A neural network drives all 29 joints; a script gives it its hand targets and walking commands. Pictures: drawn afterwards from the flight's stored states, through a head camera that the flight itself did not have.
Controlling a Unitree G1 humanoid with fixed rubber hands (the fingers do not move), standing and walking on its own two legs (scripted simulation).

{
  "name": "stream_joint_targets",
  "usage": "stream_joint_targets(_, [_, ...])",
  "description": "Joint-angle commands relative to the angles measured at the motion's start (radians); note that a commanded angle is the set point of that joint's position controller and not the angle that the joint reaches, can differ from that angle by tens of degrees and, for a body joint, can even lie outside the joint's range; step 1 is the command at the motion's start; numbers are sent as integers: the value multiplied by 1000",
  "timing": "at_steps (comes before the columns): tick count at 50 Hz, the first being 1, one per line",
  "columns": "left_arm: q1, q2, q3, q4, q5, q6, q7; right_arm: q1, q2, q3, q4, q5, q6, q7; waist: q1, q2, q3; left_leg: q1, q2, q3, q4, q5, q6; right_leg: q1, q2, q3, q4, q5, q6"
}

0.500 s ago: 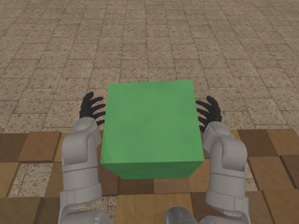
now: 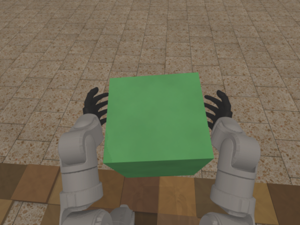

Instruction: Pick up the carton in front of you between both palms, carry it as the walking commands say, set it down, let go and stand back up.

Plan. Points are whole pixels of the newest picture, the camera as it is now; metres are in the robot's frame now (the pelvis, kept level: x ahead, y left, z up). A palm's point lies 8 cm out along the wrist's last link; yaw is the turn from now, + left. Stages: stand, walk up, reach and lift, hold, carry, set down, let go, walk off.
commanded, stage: carry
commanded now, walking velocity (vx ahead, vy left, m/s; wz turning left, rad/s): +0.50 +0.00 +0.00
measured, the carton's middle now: (157, 132) +0.34 +0.00 +0.04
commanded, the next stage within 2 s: none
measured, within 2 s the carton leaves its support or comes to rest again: neither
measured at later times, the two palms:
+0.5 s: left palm (112, 58) +0.62 +0.17 +0.08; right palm (198, 59) +0.61 -0.13 +0.09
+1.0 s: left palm (140, 14) +1.03 +0.11 +0.05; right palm (201, 14) +1.05 -0.20 +0.04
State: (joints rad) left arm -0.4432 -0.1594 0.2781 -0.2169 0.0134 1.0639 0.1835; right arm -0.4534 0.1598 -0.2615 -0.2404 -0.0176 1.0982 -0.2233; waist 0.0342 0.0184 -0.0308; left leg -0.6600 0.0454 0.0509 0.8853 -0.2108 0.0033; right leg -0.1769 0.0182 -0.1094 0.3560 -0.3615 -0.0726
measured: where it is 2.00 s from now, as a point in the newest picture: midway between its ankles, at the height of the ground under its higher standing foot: (168, 83)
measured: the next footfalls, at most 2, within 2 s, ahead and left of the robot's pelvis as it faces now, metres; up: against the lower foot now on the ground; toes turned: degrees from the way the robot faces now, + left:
left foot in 0.18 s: +0.33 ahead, +0.09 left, +0.00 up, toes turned +6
right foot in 0.74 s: +0.72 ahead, -0.09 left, -0.04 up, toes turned -8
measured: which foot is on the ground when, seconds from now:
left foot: up 0.00-0.16, down 0.18-0.72, up 0.74-1.00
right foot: down 0.00-0.18, up 0.20-0.72, down 0.74-1.00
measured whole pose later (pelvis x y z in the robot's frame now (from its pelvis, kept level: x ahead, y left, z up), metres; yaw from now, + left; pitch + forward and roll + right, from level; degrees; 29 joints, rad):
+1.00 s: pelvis +0.71 -0.06 -0.04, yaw +1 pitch +4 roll +2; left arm -0.39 -0.15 0.27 -0.08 0.05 0.93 0.16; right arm -0.40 0.17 -0.25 -0.10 -0.07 0.97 -0.21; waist 0.03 0.00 0.00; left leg -0.70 0.07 0.05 1.11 -0.24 0.04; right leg -0.22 0.03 -0.16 0.41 -0.28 -0.13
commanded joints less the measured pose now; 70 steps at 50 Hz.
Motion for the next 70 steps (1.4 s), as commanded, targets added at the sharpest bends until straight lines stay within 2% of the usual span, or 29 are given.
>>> stream_joint_targets(1, [-360,-679,-637,-45,-167,15,-24,-331,688,595,7,95,-7,23,22,-143,-275,-75,-19,58,-165,115,-2,355,-197,128,-23,691,-85])
stream_joint_targets(5, [-226,-755,-713,-113,-176,8,-52,-182,784,674,-57,107,-13,62,36,-136,-203,31,-34,100,-368,228,34,362,-214,105,-55,840,-52])
stream_joint_targets(8, [-152,-807,-763,-218,-201,6,-67,-102,786,676,-178,141,-20,81,-54,-164,-317,475,-92,163,-439,202,57,243,-202,6,203,995,10])
stream_joint_targets(9, [-128,-794,-769,-249,-197,8,-69,-51,793,682,-190,141,-21,85,-73,-65,-394,707,-53,98,-438,146,61,96,-145,-31,430,785,36])
stream_joint_targets(10, [-90,-781,-774,-268,-194,13,-69,-11,773,682,-196,137,-18,87,-59,118,-452,903,199,-287,-435,201,131,-156,-50,-18,675,352,67])
stream_joint_targets(11, [-37,-766,-775,-281,-196,17,-70,17,764,695,-197,149,-18,89,-54,254,-486,1045,343,-583,-517,229,260,-403,76,73,917,-131,70])
stream_joint_targets(12, [-13,-770,-781,-292,-192,20,-71,69,778,706,-202,160,-17,94,-53,202,-449,1004,323,-557,-525,278,263,-475,18,146,1010,-130,46])
stream_joint_targets(14, [28,-800,-786,-290,-183,19,-77,78,807,734,-239,169,-22,109,-51,26,-371,853,277,-357,-521,453,210,-484,-61,146,920,-37,43])
stream_joint_targets(15, [50,-807,-782,-287,-173,16,-80,64,814,750,-260,178,-25,117,-45,9,-341,781,258,-292,-552,447,185,-459,-87,138,835,-2,54])
stream_joint_targets(23, [124,-702,-760,-280,-118,6,-51,136,669,731,-257,168,-25,120,-44,92,-187,653,149,-47,-669,435,144,-470,-99,7,365,261,99])
stream_joint_targets(30, [-126,-534,-666,-171,-119,-4,5,-66,526,608,-112,110,-44,30,-57,85,-63,637,157,1,-661,331,135,-419,-97,-10,183,510,38])
stream_joint_targets(33, [-204,-513,-615,-80,-119,-19,25,-165,519,586,-44,106,-58,-1,-58,82,-71,712,158,4,-564,536,122,-348,-65,-29,136,445,10])
stream_joint_targets(35, [-215,-509,-585,-9,-115,-29,31,-225,528,588,-14,103,-63,-9,-1,91,-182,740,133,41,-326,765,80,-125,-6,-87,115,332,10])
stream_joint_targets(36, [-226,-511,-570,18,-108,-35,30,-254,528,587,-3,103,-64,-9,42,30,-261,653,98,82,-87,678,47,74,-8,-94,79,281,18])
stream_joint_targets(37, [-247,-510,-555,42,-103,-36,26,-287,535,590,3,102,-65,-13,45,-94,-364,454,51,85,181,368,32,296,-150,84,138,234,20])
stream_joint_targets(38, [-305,-505,-554,60,-111,-34,28,-303,566,595,21,111,-61,-11,-3,-309,-409,122,-99,30,448,-307,-2,502,-445,558,120,444,-124])
stream_joint_targets(39, [-297,-540,-559,72,-125,-39,28,-312,579,590,24,109,-63,-9,41,-336,-437,-40,-129,-52,611,-328,8,529,-435,716,1,297,-207])
stream_joint_targets(41, [-370,-642,-589,72,-137,-58,9,-392,654,589,48,113,-79,-3,5,-110,-361,-39,-29,-79,554,-210,40,346,-372,502,-15,410,-149])
stream_joint_targets(42, [-421,-685,-615,57,-154,-74,-2,-409,683,586,61,105,-90,4,-16,-67,-337,-5,5,-76,466,-173,44,262,-357,411,-19,473,-122])
stream_joint_targets(46, [-474,-724,-639,68,-153,-125,-27,-423,731,605,129,70,-138,22,-18,-128,-350,-5,20,-18,309,-42,36,216,-263,209,-38,518,-87])
stream_joint_targets(53, [-446,-673,-621,80,-136,-144,-12,-427,699,600,132,85,-165,10,10,-100,-261,-148,-5,86,19,114,29,320,-186,108,-4,826,-64])
stream_joint_targets(57, [-395,-660,-615,73,-130,-129,-7,-399,688,604,101,89,-149,14,25,-121,-241,34,-99,196,-311,268,63,344,-140,29,42,1081,-31])
stream_joint_targets(60, [-395,-662,-619,63,-113,-123,-8,-402,684,609,93,90,-141,22,-74,-183,-349,422,-140,211,-414,279,77,288,-175,-12,260,1257,13])
stream_joint_targets(61, [-421,-655,-620,63,-108,-120,-11,-404,690,611,101,87,-140,28,-116,-133,-398,596,-105,192,-486,290,75,218,-156,-50,471,1109,34])
stream_joint_targets(62, [-450,-652,-614,70,-96,-117,-12,-389,691,606,122,81,-136,34,-127,-18,-442,819,70,-47,-404,386,120,-16,-103,-13,703,631,41])
stream_joint_targets(63, [-422,-675,-615,99,-96,-109,-13,-398,659,604,135,81,-138,30,-104,217,-532,1093,366,-514,-383,545,333,-386,64,62,1029,-161,81])
stream_joint_targets(64, [-388,-666,-604,99,-94,-112,-10,-362,683,626,141,106,-139,30,-118,185,-575,1091,355,-628,-498,273,398,-497,55,155,1186,-165,52])
stream_joint_targets(67, [-418,-730,-583,105,-82,-125,-12,-441,781,683,89,151,-156,50,-97,-13,-377,787,286,-378,-567,231,269,-517,-61,152,1000,-27,25])
stream_joint_targets(70, [-338,-770,-594,129,-54,-136,-22,-445,821,720,63,177,-165,78,-62,7,-345,656,239,-234,-650,188,210,-413,-94,101,777,37,55])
